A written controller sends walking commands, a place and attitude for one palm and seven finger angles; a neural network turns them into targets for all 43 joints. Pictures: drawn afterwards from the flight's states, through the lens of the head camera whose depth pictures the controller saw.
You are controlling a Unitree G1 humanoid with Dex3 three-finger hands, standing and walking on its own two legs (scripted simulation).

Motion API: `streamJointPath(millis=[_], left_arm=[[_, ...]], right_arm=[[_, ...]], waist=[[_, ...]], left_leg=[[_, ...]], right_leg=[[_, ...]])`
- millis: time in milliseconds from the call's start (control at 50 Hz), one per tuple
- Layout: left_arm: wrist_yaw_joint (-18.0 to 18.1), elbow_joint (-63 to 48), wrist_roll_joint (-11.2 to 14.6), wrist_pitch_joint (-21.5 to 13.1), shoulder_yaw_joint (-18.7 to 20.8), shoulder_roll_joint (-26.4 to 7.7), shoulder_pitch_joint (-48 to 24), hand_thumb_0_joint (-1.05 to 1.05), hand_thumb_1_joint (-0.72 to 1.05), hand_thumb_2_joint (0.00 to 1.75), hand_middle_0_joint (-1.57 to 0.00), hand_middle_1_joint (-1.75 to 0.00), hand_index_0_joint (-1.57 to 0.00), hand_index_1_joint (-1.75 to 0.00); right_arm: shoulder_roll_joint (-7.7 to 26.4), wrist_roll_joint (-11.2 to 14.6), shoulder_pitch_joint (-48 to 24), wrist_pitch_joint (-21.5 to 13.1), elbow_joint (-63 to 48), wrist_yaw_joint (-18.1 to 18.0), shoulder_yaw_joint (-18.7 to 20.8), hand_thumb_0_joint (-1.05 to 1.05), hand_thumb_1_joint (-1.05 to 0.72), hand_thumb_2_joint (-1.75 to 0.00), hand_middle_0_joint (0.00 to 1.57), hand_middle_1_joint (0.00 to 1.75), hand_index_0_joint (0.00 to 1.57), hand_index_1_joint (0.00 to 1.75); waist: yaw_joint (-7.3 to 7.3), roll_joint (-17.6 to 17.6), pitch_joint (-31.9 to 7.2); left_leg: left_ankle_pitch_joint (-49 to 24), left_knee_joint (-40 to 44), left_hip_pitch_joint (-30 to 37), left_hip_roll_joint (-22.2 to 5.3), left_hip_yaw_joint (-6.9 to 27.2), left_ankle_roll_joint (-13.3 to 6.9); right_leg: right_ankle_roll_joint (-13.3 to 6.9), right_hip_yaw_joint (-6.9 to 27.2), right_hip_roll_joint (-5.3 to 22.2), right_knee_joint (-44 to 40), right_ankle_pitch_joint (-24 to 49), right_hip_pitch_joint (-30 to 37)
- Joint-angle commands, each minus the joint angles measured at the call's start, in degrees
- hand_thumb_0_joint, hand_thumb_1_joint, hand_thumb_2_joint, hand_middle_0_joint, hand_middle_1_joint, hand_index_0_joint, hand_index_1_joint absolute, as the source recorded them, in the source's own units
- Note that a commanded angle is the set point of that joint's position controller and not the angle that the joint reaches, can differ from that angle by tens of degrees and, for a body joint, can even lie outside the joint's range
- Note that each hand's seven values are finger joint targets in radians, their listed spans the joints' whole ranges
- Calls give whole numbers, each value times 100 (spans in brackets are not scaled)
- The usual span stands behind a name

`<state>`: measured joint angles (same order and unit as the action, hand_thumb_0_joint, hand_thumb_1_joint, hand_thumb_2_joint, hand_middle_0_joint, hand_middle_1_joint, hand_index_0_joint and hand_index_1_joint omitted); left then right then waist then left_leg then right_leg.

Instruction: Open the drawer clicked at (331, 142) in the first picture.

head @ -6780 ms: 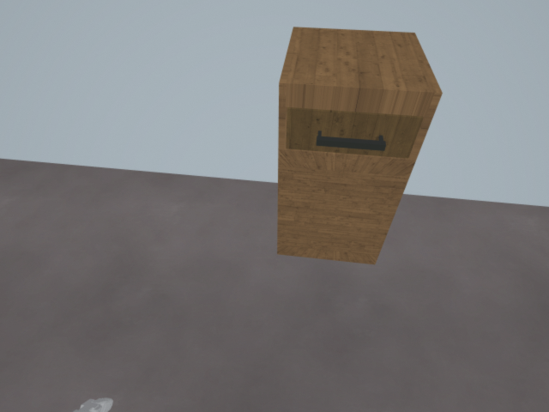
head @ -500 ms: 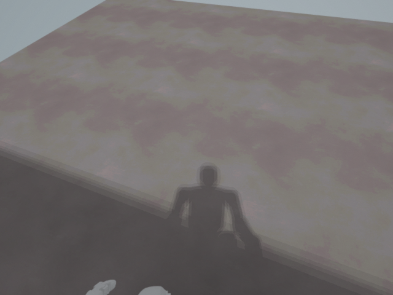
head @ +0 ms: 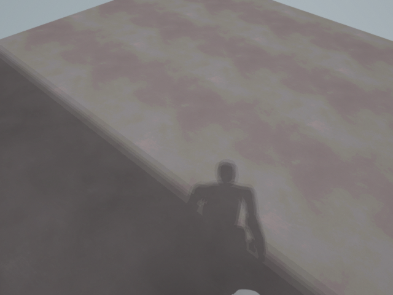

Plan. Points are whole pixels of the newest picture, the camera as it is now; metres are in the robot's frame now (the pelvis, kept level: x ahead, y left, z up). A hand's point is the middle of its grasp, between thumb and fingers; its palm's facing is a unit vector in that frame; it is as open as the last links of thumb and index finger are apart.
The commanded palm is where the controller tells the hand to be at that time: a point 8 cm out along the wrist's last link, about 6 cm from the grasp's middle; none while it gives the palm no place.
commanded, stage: turn to face it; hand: left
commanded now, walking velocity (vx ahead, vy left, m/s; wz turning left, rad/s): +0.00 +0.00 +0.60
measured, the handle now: out of the picture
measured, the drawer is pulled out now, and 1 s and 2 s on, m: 0.00 0.00 0.00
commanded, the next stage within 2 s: none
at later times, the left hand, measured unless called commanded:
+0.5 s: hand out of the picture -0.03 +0.14 -0.15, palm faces +0.33 -0.90 -0.27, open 7.4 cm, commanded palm none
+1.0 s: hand out of the picture -0.08 +0.23 -0.16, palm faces +0.60 -0.76 -0.25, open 7.4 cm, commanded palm none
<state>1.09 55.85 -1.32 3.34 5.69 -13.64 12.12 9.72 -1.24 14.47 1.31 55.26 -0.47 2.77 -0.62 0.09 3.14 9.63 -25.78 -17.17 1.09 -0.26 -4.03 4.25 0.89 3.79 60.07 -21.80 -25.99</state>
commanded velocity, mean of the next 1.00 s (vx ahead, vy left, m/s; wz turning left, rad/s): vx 0.00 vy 0.00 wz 0.60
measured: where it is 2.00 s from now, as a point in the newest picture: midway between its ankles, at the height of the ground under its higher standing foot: outside the picture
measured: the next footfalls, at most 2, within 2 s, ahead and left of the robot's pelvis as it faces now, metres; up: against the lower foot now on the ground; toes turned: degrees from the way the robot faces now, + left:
right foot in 0.26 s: +0.02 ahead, -0.18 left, +0.00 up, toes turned +9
left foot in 0.68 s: -0.07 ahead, +0.09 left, +0.00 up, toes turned +32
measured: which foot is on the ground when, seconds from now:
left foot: down 0.00-0.26, up 0.28-0.66, down 0.68-1.00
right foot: up 0.00-0.24, down 0.26-0.68, up 0.70-1.00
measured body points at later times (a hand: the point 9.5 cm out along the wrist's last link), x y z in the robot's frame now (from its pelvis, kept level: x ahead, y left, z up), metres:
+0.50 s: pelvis -0.03 -0.06 +0.00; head +0.00 -0.08 +0.45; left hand -0.05 +0.19 -0.13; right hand +0.11 -0.31 -0.15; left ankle -0.08 +0.08 -0.66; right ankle -0.02 -0.18 -0.74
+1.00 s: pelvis -0.04 -0.01 +0.00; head -0.01 +0.02 +0.44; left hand -0.11 +0.26 -0.14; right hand +0.18 -0.17 -0.14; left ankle -0.10 +0.06 -0.74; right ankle +0.05 -0.15 -0.68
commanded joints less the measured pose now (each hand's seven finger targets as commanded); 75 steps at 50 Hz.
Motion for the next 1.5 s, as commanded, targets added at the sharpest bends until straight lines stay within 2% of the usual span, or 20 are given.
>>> streamJointPath(millis=[0, 120, 180, 200, 240, 280, 320, 500, 620, 640, 660, 680, 800, 1000, 1080, 1120, 1140, 1160, 1260, 1480], left_arm=[[21, -567, 32, -158, -3, -282, -358, 0, 90, 90, -20, -30, -20, -30], [49, -665, 89, -145, -41, -292, -190, 0, 90, 90, -20, -30, -20, -30], [67, -519, 114, -154, 16, -409, 528, 0, 90, 90, -20, -30, -20, -30], [86, -464, 82, -186, 72, -609, 860, 0, 90, 90, -20, -30, -20, -30], [152, -742, -40, -226, 150, -1398, 456, 0, 90, 90, -20, -30, -20, -30], [157, -1055, 17, -268, 42, -1006, -675, 0, 90, 90, -20, -30, -20, -30], [124, -1063, 27, -328, -49, -744, -812, 0, 90, 90, -20, -30, -20, -30], [77, -640, -48, -364, -33, -969, 478, 0, 90, 90, -20, -30, -20, -30], [51, -652, 0, -294, 62, -1117, 369, 0, 90, 90, -20, -30, -20, -30], [32, -712, 53, -274, 41, -1010, 388, 0, 90, 90, -20, -30, -20, -30], [-19, -969, 97, -272, -46, -593, 277, 0, 90, 90, -20, -30, -20, -30], [20, -1113, 51, -214, -117, -517, -89, 0, 90, 90, -20, -30, -20, -30], [-47, -809, 42, -175, -39, -580, -113, 0, 90, 90, -20, -30, -20, -30], [12, -1162, 79, -189, -101, -482, -714, 0, 90, 90, -20, -30, -20, -30], [38, -1107, 137, -280, -107, -476, -254, 0, 90, 90, -20, -30, -20, -30], [82, -1001, 82, -428, -19, -916, 226, 0, 90, 90, -20, -30, -20, -30], [133, -999, -4, -450, 94, -1466, 347, 0, 90, 90, -20, -30, -20, -30], [140, -1029, 33, -412, 62, -1445, 412, 0, 90, 90, -20, -30, -20, -30], [81, -1152, 48, -413, -149, -675, -370, 0, 90, 90, -20, -30, -20, -30], [77, -805, -44, -348, -22, -1014, 430, 0, 90, 90, -20, -30, -20, -30]], right_arm=[[1211, 0, 288, -59, -306, -49, 356, 0, -90, -90, 20, 30, 20, 30], [1416, -40, -13, 52, -475, -1, 456, 0, -90, -90, 20, 30, 20, 30], [1431, -40, -395, 129, -649, 42, 517, 0, -90, -90, 20, 30, 20, 30], [1311, -11, -540, 150, -712, 61, 511, 0, -90, -90, 20, 30, 20, 30], [753, -7, -412, 150, -897, 54, 464, 0, -90, -90, 20, 30, 20, 30], [1018, -80, -229, 242, -763, 141, 513, 0, -90, -90, 20, 30, 20, 30], [962, -72, -72, 268, -599, 195, 483, 0, -90, -90, 20, 30, 20, 30], [801, 23, -1014, 187, -877, 235, 293, 0, -90, -90, 20, 30, 20, 30], [943, 49, -452, 31, -775, 207, 264, 0, -90, -90, 20, 30, 20, 30], [1300, 32, -28, -29, -666, 198, 351, 0, -90, -90, 20, 30, 20, 30], [1995, 16, 399, -89, -636, 147, 533, 0, -90, -90, 20, 30, 20, 30], [2189, 90, 762, -38, -458, 105, 562, 0, -90, -90, 20, 30, 20, 30], [1428, 13, -406, -99, -733, -36, 305, 0, -90, -90, 20, 30, 20, 30], [1500, -30, -58, -29, -646, -8, 387, 0, -90, -90, 20, 30, 20, 30], [1504, -8, -287, 0, -714, -5, 423, 0, -90, -90, 20, 30, 20, 30], [1139, 88, -212, -25, -757, 43, 388, 0, -90, -90, 20, 30, 20, 30], [762, 90, -125, -38, -898, 53, 325, 0, -90, -90, 20, 30, 20, 30], [1096, 32, -192, 10, -916, 31, 402, 0, -90, -90, 20, 30, 20, 30], [938, -13, -98, 211, -546, 197, 399, 0, -90, -90, 20, 30, 20, 30], [754, 49, -982, 170, -780, 248, 217, 0, -90, -90, 20, 30, 20, 30]], waist=[[-198, 794, -638], [-111, 1079, -657], [218, 1044, -571], [408, 748, -551], [362, -1859, -223], [-206, -927, 52], [-308, -1014, 291], [339, -1253, -54], [89, -1167, -730], [-154, -337, -1076], [-415, 1592, -1304], [-553, 1519, -1414], [-49, 851, -581], [-200, 823, -516], [42, 857, -752], [264, -182, -1066], [318, -1898, -1093], [320, -1428, -1007], [-106, -1043, -18], [293, -1248, -203]], left_leg=[[-500, 903, 964, -1373, 1905, -535], [26, 863, 242, -1225, 2440, -536], [916, 899, -788, -812, 2371, -181], [1313, 520, -1422, -537, 2130, 53], [2127, -2837, -2629, 475, 407, 735], [1504, -4146, -1825, 4, 575, 623], [1100, -4579, -1791, -192, 306, 725], [1506, -2711, -1483, -315, -354, 884], [496, -267, 193, -139, -690, 660], [-682, 235, 1388, -503, -163, 481], [-3365, 209, 2561, -2184, 2039, -298], [-4659, 111, 2464, -2625, 2158, -833], [-2958, 325, 1053, -1405, 1160, -451], [-2382, 315, 976, -1301, 2101, -640], [-2649, -197, 493, -1042, 2234, -423], [-751, -1105, -726, -432, 1735, 198], [2297, -2502, -1887, 438, 543, 681], [2701, -3597, -1743, 168, 634, 665], [1146, -4701, -1697, -200, 278, 811], [1381, -2360, -1140, -330, -483, 807]], right_leg=[[95, -37, -32, -420, -95, -441], [-26, -60, -300, -1638, -353, 541], [-164, -292, -474, -2973, 248, 1904], [-242, -146, -240, -3765, 514, 2624], [-1155, 2606, 2476, -5364, -1514, 2024], [-1009, 1421, 1963, -5225, -914, 493], [-832, 582, 1429, -4815, 150, 580], [-1073, -256, 1659, -3963, 2792, 2131], [-654, -948, 1574, -2613, 3513, 2118], [-359, -1115, 1383, -1574, 2797, 1280], [157, -1216, 500, -217, -778, -664], [138, -569, 386, 483, -1748, -977], [134, -152, 317, 682, -179, -583], [132, -58, -78, -968, -348, -152], [47, -183, -329, -2619, 334, 1114], [-142, 500, 580, -4162, 1655, 2936], [-794, 2063, 2245, -4201, 2817, 3469], [-1277, 1975, 2633, -4115, 3102, 2669], [-872, 41, 1355, -4197, 2428, 1578], [-1065, -721, 1685, -3778, 3292, 2219]])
